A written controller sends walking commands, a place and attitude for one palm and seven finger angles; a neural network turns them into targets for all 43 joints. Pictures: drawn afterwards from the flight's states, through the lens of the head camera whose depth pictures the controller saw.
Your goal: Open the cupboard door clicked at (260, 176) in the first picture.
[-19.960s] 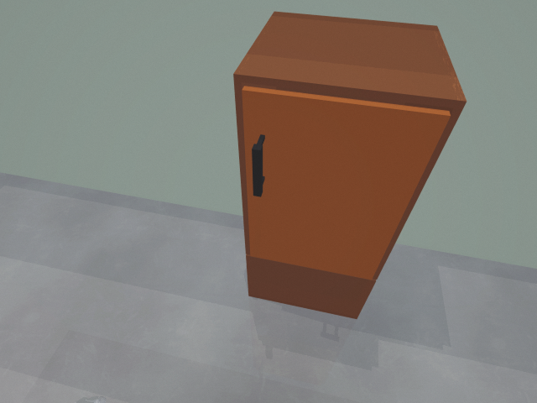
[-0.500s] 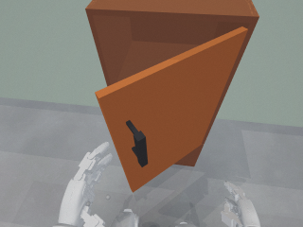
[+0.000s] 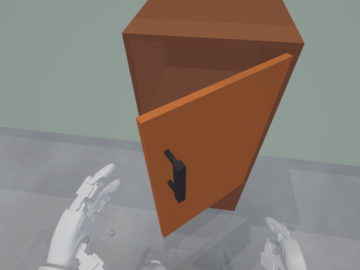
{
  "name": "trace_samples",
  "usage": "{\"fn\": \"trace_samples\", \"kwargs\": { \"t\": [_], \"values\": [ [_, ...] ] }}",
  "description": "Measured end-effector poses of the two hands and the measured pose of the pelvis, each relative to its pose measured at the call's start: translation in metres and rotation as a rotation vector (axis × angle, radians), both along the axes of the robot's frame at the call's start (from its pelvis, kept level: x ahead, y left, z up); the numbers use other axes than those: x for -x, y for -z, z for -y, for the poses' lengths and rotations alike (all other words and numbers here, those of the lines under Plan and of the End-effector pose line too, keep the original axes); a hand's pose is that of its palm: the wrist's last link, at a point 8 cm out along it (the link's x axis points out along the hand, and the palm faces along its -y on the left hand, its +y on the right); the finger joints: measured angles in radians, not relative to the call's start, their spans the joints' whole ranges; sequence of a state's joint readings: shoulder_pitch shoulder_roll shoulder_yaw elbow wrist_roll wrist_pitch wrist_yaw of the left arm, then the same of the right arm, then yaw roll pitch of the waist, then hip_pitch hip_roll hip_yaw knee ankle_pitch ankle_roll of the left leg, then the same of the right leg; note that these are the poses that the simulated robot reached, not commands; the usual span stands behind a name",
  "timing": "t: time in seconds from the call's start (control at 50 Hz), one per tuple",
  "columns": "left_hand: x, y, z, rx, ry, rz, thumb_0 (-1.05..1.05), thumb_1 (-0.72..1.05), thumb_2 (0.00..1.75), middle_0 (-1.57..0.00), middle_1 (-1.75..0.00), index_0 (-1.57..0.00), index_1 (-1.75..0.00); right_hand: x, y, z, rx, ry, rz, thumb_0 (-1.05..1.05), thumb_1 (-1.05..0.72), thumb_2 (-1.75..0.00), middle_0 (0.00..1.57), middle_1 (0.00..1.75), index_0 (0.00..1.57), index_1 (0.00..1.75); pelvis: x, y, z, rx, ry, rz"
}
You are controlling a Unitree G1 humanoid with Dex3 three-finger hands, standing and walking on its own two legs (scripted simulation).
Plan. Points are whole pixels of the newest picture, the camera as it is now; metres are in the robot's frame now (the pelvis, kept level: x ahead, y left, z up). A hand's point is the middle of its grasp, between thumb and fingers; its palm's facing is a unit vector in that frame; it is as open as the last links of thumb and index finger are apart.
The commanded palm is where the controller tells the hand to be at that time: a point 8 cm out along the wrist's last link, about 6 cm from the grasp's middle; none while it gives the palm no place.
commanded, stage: draw the hand back to the body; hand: left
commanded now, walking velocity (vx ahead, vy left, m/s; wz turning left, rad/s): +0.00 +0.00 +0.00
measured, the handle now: (174, 177) +0.31 +0.04 +0.05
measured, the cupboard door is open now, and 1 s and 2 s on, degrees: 42 42 42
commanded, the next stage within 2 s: step back with the hand held close in 1.22 s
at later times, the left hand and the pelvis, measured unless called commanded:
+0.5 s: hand (46, 199) +0.20 +0.23 +0.16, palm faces +0.26 -0.90 -0.34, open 13.2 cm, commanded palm +0.16 +0.27 +0.19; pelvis +0.02 +0.02 +0.05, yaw +0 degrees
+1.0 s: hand (6, 157) +0.23 +0.27 +0.22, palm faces +0.43 -0.82 -0.38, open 7.8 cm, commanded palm +0.18 +0.31 +0.24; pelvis +0.04 +0.01 +0.07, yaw -1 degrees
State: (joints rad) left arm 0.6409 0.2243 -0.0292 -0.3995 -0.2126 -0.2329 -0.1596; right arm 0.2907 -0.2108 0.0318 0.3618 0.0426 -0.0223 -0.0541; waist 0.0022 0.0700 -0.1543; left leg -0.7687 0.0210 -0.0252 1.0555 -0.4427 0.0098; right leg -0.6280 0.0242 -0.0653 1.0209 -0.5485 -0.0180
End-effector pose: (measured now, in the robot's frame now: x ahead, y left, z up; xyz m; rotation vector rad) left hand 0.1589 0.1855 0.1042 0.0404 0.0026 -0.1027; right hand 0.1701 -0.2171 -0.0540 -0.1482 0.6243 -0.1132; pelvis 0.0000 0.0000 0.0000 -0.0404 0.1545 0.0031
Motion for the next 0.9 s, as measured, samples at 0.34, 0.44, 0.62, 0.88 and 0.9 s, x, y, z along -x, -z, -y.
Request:
{"fn": "trace_samples", "kwargs": {
  "t": [0.34,0.44,0.62,0.88,0.9],
  "values": [
    [0.003,-0.046,-0.054,-0.23,-0.276,-0.045,-0.01,-0.26,0.41,-0.17,-0.31,-0.16,-0.3,-0.012,-0.033,-0.011,0.066,0.0,0.009,0.01,-0.91,-0.9,0.2,0.3,0.2,0.3,-0.012,-0.033,-0.013,0.002,0.005,0.085],
    [-0.003,-0.061,-0.074,-0.289,-0.352,-0.04,-0.01,-0.1,0.48,-0.17,-0.31,-0.17,-0.3,-0.018,-0.038,-0.02,0.068,-0.024,-0.005,0.01,-0.91,-0.9,0.2,0.3,0.2,0.3,-0.019,-0.044,-0.017,-0.005,0.005,0.114],
    [-0.019,-0.095,-0.098,-0.34,-0.421,0.037,0.0,0.21,0.61,-0.18,-0.31,-0.18,-0.3,-0.035,-0.048,-0.028,0.06,-0.055,-0.002,0.01,-0.91,-0.9,0.21,0.3,0.21,0.3,-0.031,-0.058,-0.022,-0.017,0.014,0.157],
    [-0.032,-0.138,-0.125,-0.408,-0.526,0.158,0.01,0.66,0.8,-0.2,-0.31,-0.2,-0.3,-0.048,-0.056,-0.016,0.07,-0.06,-0.018,0.01,-0.91,-0.9,0.21,0.3,0.21,0.3,-0.039,-0.068,-0.017,-0.026,0.025,0.187],
    [-0.032,-0.14,-0.126,-0.41,-0.533,0.166,0.01,0.69,0.82,-0.2,-0.31,-0.2,-0.3,-0.048,-0.056,-0.014,0.069,-0.059,-0.022,0.01,-0.91,-0.9,0.21,0.3,0.21,0.3,-0.039,-0.068,-0.016,-0.027,0.025,0.188]
  ]
}}
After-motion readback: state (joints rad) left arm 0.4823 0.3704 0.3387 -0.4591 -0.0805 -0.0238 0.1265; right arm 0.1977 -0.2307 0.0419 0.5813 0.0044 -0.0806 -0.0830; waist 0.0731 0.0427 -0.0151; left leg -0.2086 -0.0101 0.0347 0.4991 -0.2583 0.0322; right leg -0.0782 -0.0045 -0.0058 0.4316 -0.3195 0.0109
